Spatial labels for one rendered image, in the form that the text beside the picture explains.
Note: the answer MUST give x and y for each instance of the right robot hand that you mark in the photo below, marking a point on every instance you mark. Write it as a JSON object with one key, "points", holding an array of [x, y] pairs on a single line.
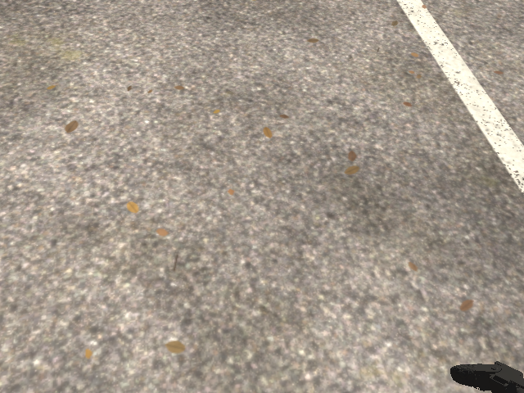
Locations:
{"points": [[497, 378]]}

